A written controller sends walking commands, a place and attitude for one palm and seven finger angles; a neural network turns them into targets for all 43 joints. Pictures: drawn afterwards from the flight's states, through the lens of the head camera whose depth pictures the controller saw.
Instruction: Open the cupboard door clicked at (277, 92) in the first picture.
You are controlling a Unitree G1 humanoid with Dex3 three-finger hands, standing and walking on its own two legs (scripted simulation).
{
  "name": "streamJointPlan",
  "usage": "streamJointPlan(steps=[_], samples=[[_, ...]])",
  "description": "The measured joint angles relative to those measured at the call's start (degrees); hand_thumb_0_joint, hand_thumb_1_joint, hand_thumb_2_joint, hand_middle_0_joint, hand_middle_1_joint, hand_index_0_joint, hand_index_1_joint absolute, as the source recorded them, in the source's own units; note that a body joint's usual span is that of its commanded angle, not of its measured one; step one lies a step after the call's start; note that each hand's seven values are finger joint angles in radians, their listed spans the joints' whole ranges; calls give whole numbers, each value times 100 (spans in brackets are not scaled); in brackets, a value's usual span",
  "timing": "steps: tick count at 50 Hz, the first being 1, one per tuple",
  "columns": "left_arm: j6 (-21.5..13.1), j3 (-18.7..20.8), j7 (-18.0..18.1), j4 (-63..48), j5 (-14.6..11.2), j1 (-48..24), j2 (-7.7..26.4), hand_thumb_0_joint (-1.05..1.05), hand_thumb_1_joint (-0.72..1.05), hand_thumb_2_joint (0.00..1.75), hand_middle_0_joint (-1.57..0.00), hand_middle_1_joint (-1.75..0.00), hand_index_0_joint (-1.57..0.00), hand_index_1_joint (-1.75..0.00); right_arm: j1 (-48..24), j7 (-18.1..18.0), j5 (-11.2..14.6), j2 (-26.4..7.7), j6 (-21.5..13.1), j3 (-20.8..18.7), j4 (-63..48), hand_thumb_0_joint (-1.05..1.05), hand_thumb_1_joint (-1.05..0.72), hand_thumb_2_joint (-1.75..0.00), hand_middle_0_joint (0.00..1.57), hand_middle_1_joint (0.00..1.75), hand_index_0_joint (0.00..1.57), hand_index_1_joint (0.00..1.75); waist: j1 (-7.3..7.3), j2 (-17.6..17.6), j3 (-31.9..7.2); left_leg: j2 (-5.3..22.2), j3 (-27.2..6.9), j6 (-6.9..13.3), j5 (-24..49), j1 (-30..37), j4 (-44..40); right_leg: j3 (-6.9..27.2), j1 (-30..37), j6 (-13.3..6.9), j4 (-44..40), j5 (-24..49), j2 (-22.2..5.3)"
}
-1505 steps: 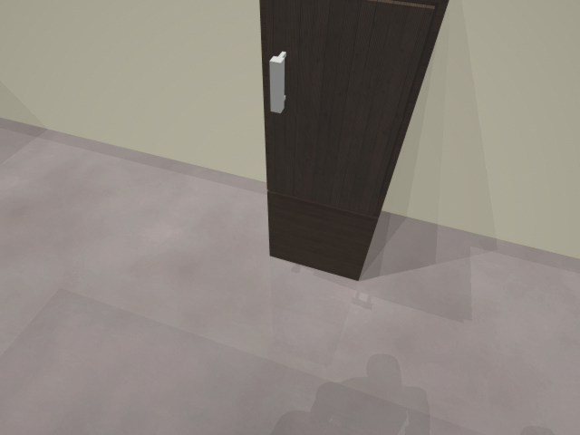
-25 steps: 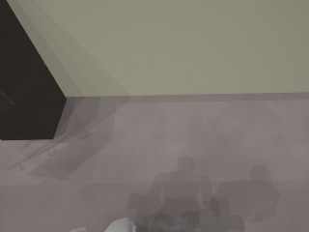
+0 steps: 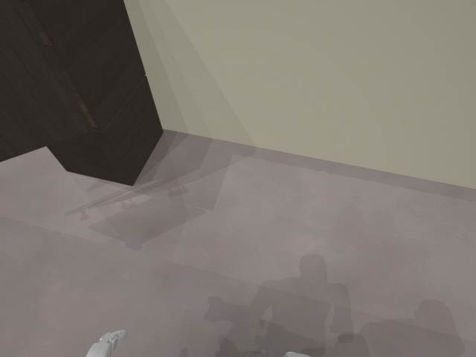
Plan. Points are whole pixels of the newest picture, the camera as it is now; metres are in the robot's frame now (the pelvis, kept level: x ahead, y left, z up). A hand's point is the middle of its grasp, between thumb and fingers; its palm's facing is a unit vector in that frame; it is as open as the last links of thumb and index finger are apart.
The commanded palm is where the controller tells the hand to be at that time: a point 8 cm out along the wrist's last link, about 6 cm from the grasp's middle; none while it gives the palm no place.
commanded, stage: turn to face it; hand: left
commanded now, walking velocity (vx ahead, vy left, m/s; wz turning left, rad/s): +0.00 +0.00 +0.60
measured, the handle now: out of the picture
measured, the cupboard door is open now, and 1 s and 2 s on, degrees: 44 44 44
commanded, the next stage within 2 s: take the last steps up to it in 0.84 s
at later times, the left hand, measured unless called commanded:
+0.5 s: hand out of the picture -0.03 +0.21 -0.19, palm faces +0.37 -0.89 -0.25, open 7.4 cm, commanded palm none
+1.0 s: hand out of the picture +0.04 +0.17 -0.15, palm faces +0.48 -0.84 -0.24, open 7.3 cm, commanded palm none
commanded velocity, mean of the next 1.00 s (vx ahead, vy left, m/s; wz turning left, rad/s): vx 0.02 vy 0.01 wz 0.38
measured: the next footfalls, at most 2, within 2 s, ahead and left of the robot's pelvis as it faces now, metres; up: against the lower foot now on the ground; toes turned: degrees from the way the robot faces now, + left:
right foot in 0.04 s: +0.03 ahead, -0.12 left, +0.00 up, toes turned -1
left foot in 0.46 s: +0.03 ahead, +0.11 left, +0.00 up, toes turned +25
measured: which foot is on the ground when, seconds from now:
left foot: down 0.00-0.04, up 0.06-0.44, down 0.46-0.90, up 0.92-1.00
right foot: up 0.00-0.02, down 0.04-0.46, up 0.48-0.86, down 0.88-1.00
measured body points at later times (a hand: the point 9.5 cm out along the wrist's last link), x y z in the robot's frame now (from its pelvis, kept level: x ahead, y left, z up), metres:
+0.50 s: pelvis +0.02 +0.01 -0.01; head +0.07 +0.04 +0.43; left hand -0.04 +0.26 -0.17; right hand +0.23 -0.20 -0.14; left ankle -0.01 +0.10 -0.74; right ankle -0.01 -0.13 -0.71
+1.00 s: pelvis +0.05 -0.02 +0.00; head +0.10 -0.03 +0.45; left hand +0.02 +0.22 -0.13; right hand +0.19 -0.22 -0.17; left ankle -0.03 +0.08 -0.68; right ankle +0.08 -0.12 -0.73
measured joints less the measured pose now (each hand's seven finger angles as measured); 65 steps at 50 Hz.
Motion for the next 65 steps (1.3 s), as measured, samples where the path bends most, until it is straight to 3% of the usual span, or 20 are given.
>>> streamJointPlan(steps=[2, 5, 7, 10, 17, 21, 23, 24, 26, 28, 31, 37, 41, 44, 47, 49, 51, 54, 60, 65], samples=[[-108, -34, 8, -75, 4, 6, -52, 1, 91, 90, -20, -30, -20, -30, 79, 5, 39, -25, 34, -43, 16, 1, -91, -90, 21, 30, 21, 30, -14, 55, -34, -64, -134, -93, -143, -166, 302, -87, 419, -160, -897, 449, 61], [-223, -115, 49, -80, 45, 20, -227, 1, 91, 90, -20, -30, -20, -30, 41, 15, 58, -132, 117, -143, 123, 1, -91, -90, 21, 30, 21, 30, -41, 204, 74, -130, -34, -191, -1251, -707, 1983, -335, 532, -544, -828, 280, 6], [-213, -146, 74, -61, 39, 100, -313, 1, 91, 90, -20, -30, -20, -30, 18, 44, 53, -178, 172, -179, 173, 1, -91, -90, 20, 30, 21, 30, -68, 197, 105, -79, 187, -267, -1210, -1028, 3098, -475, 712, -587, -986, 271, -88], [-212, -170, 89, 3, 34, 229, -382, 1, 91, 90, -20, -30, -20, -30, -17, 93, 54, -192, 203, -178, 209, 1, -91, -90, 20, 30, 20, 30, -124, 116, 113, 113, 427, -382, -923, -1213, 3669, -709, 956, -574, -1278, 354, -219], [-261, -98, 93, 86, 67, 446, -255, 0, 92, 90, -21, -30, -20, -30, -238, 139, 67, -152, 236, -110, 255, 1, -91, -90, 20, 30, 20, 30, 11, -124, 184, 386, 775, -407, -975, -837, 2338, -1296, 1232, -492, -1364, 233, -514], [-238, -33, 66, 193, 92, 619, -81, 0, 92, 90, -20, -30, -20, -30, -477, 145, 80, -122, 159, -51, 156, 1, -92, -90, 20, 30, 20, 30, 153, -265, 226, 329, 1023, -274, -885, -384, 1214, -1539, 1198, -367, -1010, -21, -694], [-203, 7, 40, 260, 55, 780, 2, 0, 91, 90, -20, -30, -20, -30, -536, 156, 62, -150, 53, -19, 28, 1, -91, -90, 20, 30, 20, 30, 173, -270, 149, 305, 1118, -71, -150, -19, 388, -1611, 1016, -264, -513, -245, -786], [-148, 25, 26, 316, 27, 795, 63, 0, 91, 90, -20, -30, -20, -30, -576, 141, 44, -137, -20, -31, -20, 1, -91, -90, 20, 30, 20, 30, 152, -306, 132, 264, 1102, 122, -135, -76, 439, -1454, 786, -184, 26, -541, -819], [29, 53, 65, 411, 23, 729, 171, 1, 91, 90, -20, -30, -20, -30, -618, 93, 48, -86, -104, 9, -90, 1, -91, -90, 20, 30, 20, 30, 206, -397, 156, 207, 1071, 260, -364, -150, 669, -842, 288, -122, 1136, -1023, -673], [124, 78, 85, 497, 28, 639, 199, 1, 91, 90, -20, -30, -20, -30, -572, 13, 36, -54, -135, 51, -125, 1, -91, -90, 20, 30, 20, 30, 240, -383, 110, 190, 1000, 261, -396, -81, 554, -457, -96, -76, 1833, -917, -511], [126, 82, 36, 509, 43, 512, 181, 1, 91, 90, -20, -30, -20, -30, -488, -73, 31, -4, -166, 110, -91, 1, -91, -90, 20, 30, 20, 30, 275, -340, 59, 145, 907, 231, -172, 116, 127, -146, -449, -32, 2171, -405, -424], [59, 15, 10, 423, 35, 362, 34, 1, 91, 90, -20, -30, -20, -30, -242, -92, 28, 145, -186, 188, 63, 1, -91, -90, 20, 30, 21, 30, 235, -205, -38, 141, 722, 211, 68, 368, -353, -39, -429, 20, 1439, -122, -320], [37, -43, 6, 401, 15, 260, -111, 1, 91, 90, -20, -30, -20, -30, -73, -85, 6, 212, -131, 171, 176, 1, -91, -90, 21, 30, 21, 30, 122, -86, -59, 159, 610, 121, 18, 354, -269, -119, -26, -34, 440, -202, -175], [-68, -84, 6, 367, 1, 243, -207, 1, 91, 90, -20, -30, -20, -30, 67, -87, 25, 196, -80, 127, 282, 1, -91, -90, 21, 30, 21, 30, 70, -34, -101, 126, 537, 13, -123, 229, 5, -220, 510, -99, -716, 395, -64], [-207, -146, 36, 418, 47, 248, -388, 1, 91, 90, -20, -30, -20, -30, 146, -65, 71, 83, 16, 41, 416, 1, -92, -90, 21, 30, 21, 30, 18, 169, -79, 125, 395, -86, -960, -102, 960, -421, 683, -550, -879, 268, -6], [-261, -185, 46, 442, 48, 299, -475, 0, 91, 90, -20, -30, -20, -30, 159, -58, 67, 35, 98, -6, 524, 1, -92, -90, 20, 30, 21, 30, 23, 173, -51, 66, 391, -134, -1283, -408, 2026, -496, 805, -621, -990, 271, -52], [-309, -126, 95, 463, 25, 363, -494, 0, 93, 90, -20, -30, -20, -30, 185, -34, 59, 4, 116, -44, 607, 1, -92, -90, 20, 30, 20, 30, 30, 167, -44, 87, 405, -196, -1111, -659, 2843, -582, 967, -613, -1234, 378, -74], [-374, -85, 85, 525, 41, 498, -444, 0, 94, 90, -20, -30, -20, -30, 259, 14, 32, -8, 103, -73, 690, 1, -92, -90, 20, 30, 20, 30, 40, 106, -98, 213, 489, -278, -765, -849, 3262, -733, 1183, -603, -1573, 497, -136], [-508, -59, 32, 779, 77, 890, -407, 0, 92, 90, -20, -30, -20, -30, 238, 112, 9, -19, 102, -74, 762, 1, -92, -90, 20, 30, 20, 30, 191, -38, -177, 463, 660, -348, -462, -937, 2723, -1026, 1552, -484, -2025, 582, -339], [-507, -51, -8, 1109, 113, 1310, -393, 0, 91, 90, -20, -30, -20, -30, -68, 191, 23, -12, 58, -28, 653, 1, -92, -90, 20, 30, 20, 30, 373, -172, -144, 544, 875, -291, -352, -850, 1719, -1184, 1783, -264, -2114, 492, -564]])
